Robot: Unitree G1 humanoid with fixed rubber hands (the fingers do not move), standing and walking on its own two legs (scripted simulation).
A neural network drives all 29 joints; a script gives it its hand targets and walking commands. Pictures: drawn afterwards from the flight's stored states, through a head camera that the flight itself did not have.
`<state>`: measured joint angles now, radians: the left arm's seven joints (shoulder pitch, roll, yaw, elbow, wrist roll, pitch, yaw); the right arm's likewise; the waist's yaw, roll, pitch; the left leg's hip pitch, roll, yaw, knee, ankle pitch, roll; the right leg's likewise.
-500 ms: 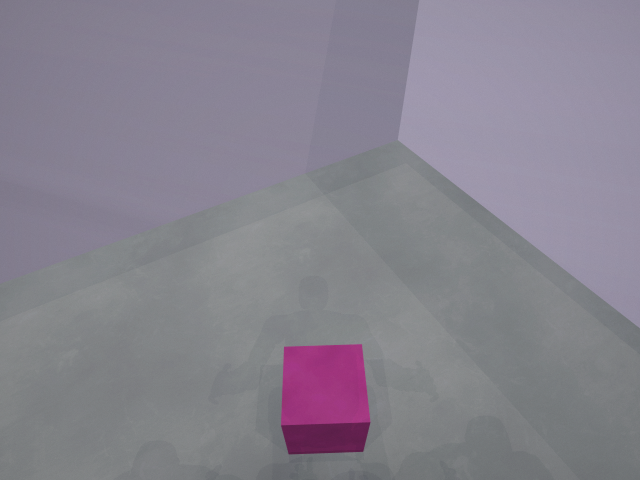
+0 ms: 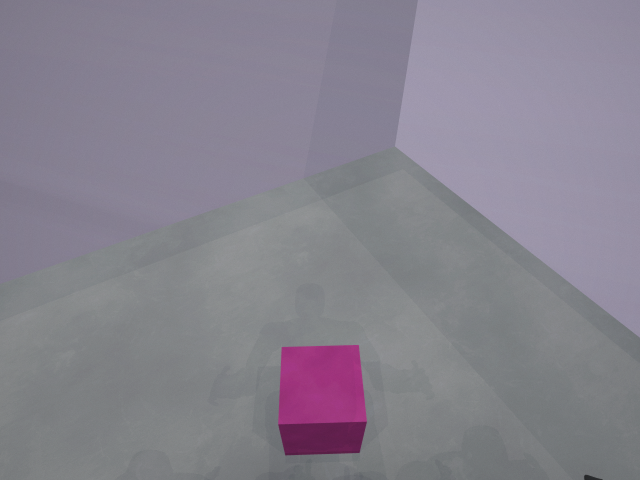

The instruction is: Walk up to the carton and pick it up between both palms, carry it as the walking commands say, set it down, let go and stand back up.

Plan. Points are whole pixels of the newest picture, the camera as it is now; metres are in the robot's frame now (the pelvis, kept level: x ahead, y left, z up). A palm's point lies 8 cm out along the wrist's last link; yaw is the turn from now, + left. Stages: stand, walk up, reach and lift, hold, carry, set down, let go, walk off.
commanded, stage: stand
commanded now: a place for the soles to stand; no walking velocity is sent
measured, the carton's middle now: (321, 401) +0.48 +0.02 -0.62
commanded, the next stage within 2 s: reach and lift in 0.28 s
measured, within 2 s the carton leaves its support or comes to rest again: neither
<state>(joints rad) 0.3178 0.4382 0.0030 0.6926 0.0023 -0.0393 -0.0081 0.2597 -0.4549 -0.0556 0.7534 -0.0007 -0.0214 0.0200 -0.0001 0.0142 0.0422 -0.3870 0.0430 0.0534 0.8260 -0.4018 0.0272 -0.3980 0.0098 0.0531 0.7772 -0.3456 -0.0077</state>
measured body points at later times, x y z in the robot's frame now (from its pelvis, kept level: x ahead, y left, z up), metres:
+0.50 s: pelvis -0.01 +0.00 +0.00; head +0.06 -0.01 +0.44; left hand +0.14 +0.29 -0.10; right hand +0.14 -0.32 -0.10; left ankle +0.03 +0.11 -0.71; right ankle +0.05 -0.15 -0.71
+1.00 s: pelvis +0.02 -0.02 -0.02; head +0.19 -0.01 +0.39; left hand +0.27 +0.25 -0.14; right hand +0.27 -0.29 -0.13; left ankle +0.03 +0.11 -0.71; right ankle +0.05 -0.15 -0.71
